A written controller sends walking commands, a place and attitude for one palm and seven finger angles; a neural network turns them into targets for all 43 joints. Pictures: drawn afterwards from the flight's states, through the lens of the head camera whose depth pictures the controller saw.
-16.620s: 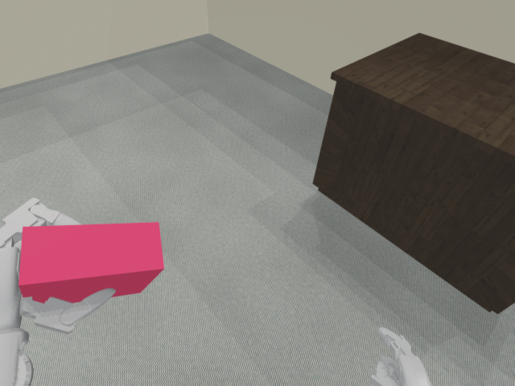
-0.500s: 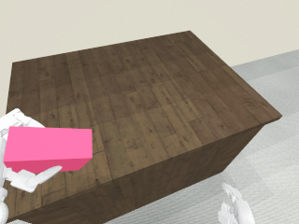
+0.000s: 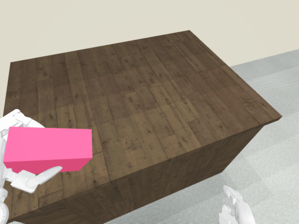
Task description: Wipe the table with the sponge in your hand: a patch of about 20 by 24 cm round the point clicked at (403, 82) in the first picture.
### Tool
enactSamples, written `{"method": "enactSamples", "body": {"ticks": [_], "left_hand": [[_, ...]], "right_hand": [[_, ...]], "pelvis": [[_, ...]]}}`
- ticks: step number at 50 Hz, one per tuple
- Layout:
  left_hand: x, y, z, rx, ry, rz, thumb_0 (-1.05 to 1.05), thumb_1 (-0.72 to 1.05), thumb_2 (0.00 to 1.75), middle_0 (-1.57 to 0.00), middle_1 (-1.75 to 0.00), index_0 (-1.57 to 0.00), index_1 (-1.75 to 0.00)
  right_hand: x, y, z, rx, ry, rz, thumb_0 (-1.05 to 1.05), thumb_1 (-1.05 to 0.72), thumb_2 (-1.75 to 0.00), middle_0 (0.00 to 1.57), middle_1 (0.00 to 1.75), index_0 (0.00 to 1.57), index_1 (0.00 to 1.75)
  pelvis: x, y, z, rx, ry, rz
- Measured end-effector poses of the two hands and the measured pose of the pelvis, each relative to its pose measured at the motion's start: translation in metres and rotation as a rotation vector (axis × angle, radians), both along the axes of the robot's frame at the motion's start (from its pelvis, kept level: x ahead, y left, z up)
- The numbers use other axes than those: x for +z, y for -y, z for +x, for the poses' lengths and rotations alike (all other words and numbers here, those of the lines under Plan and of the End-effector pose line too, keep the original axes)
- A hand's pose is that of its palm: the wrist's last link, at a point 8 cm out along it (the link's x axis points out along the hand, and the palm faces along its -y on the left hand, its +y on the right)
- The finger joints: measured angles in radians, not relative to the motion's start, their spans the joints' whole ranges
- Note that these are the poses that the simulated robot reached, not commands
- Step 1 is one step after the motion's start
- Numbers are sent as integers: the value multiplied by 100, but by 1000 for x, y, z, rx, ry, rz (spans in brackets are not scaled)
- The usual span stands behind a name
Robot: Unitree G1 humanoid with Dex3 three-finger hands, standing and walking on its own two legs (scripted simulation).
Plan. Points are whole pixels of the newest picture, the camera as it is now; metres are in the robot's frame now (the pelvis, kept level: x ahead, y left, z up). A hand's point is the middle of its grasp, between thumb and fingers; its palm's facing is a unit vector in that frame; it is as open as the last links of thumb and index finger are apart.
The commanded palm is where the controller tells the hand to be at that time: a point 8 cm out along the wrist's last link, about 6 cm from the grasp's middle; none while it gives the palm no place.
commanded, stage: shuffle to correct the standing spot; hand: left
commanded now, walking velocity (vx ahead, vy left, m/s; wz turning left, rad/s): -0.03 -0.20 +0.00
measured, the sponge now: (63, 152) +0.23 +0.20 +0.13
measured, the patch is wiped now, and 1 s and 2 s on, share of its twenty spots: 0.00 0.00 0.00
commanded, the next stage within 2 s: none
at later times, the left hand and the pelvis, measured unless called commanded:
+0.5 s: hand (28, 151) +0.22 +0.24 +0.16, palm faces +0.31 -0.85 -0.42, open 10.0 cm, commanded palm +0.16 +0.28 +0.18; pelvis +0.00 +0.00 +0.00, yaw +0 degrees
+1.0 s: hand (28, 152) +0.21 +0.24 +0.16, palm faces +0.31 -0.85 -0.43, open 10.0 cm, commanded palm +0.16 +0.28 +0.18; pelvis +0.00 +0.00 +0.00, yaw +0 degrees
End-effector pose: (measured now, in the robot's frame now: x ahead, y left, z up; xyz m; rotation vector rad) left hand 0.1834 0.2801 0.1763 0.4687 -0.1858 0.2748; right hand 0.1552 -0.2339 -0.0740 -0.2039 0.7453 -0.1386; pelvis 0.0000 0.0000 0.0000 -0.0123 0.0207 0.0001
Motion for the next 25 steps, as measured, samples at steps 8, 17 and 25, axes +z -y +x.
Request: {"method": "enactSamples", "body": {"ticks": [8,17,25], "left_hand": [[7,-2,2,-8,10,29,-1,-48,101,-74,-135,-75,-135],[4,-2,-4,-3,-2,15,-1,-48,101,-74,-135,-75,-135],[5,-6,-4,7,11,8,-1,-48,101,-74,-135,-75,-135]], "right_hand": [[4,-3,4,3,13,5,1,-90,-90,21,30,20,30],[5,-5,7,6,34,9,1,-90,-90,21,30,20,30],[5,-8,3,6,21,2,1,-90,-90,21,30,20,30]], "pelvis": [[2,0,1,3,6,0],[1,-2,-1,0,4,-1],[2,-5,-2,0,5,1]]}}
